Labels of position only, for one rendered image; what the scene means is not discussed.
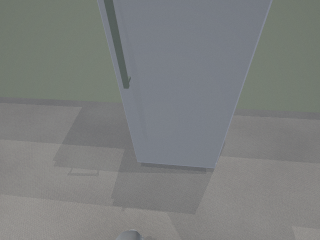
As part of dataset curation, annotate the fridge door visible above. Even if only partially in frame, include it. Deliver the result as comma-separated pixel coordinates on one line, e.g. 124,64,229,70
98,0,271,168

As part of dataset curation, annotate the handle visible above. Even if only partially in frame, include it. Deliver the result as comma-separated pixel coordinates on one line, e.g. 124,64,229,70
104,0,131,89

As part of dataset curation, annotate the left robot thigh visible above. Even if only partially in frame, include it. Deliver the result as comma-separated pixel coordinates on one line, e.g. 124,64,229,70
116,230,144,240

